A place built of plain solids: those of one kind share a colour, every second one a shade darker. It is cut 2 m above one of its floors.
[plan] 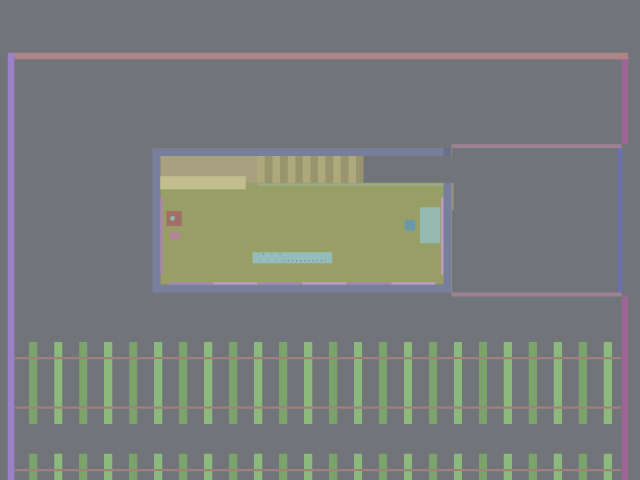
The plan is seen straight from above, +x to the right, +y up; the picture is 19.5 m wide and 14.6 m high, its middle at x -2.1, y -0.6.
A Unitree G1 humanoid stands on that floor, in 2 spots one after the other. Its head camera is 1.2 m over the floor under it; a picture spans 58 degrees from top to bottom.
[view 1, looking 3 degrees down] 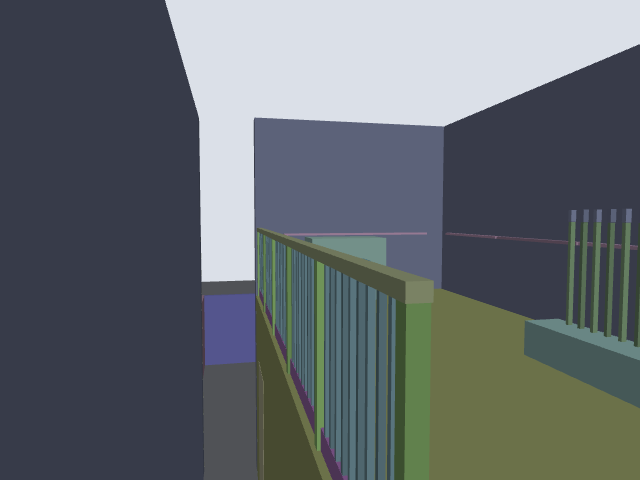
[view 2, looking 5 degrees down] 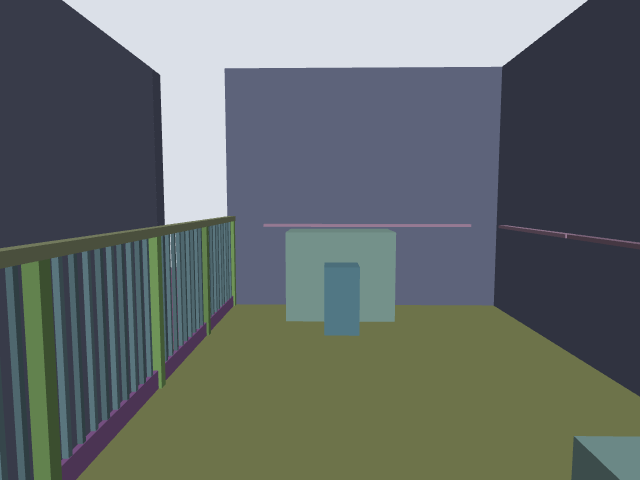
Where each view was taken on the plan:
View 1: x -5.01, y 1.55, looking -12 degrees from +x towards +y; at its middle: desk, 6.09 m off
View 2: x -3.34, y -0.02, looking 1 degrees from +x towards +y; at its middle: desk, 4.30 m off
